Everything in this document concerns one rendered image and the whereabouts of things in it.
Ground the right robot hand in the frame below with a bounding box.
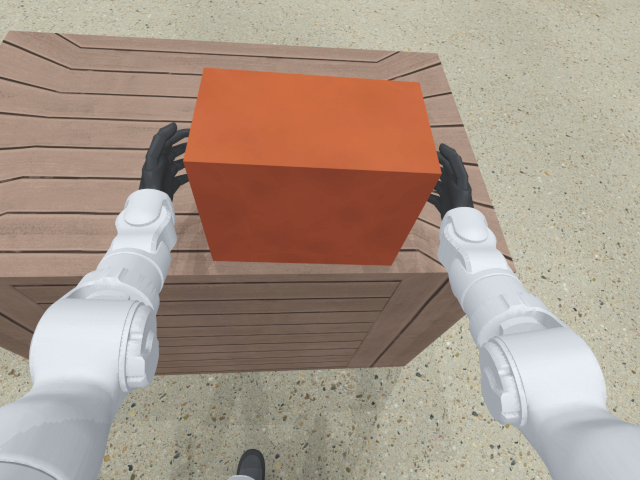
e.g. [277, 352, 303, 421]
[427, 143, 474, 220]

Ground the robot left foot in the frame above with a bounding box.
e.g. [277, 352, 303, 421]
[237, 449, 265, 480]

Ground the pedestal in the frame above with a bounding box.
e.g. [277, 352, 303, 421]
[0, 31, 517, 376]

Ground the right robot upper arm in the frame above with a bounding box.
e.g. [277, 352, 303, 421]
[479, 327, 640, 480]

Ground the left robot upper arm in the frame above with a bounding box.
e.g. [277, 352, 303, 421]
[0, 298, 159, 480]

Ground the carton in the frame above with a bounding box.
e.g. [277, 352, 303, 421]
[183, 68, 442, 266]

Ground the robot right forearm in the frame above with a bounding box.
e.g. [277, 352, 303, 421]
[437, 207, 607, 405]

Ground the robot left forearm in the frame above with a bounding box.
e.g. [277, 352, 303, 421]
[29, 189, 177, 384]

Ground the left robot hand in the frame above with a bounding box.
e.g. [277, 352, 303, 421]
[139, 122, 190, 201]

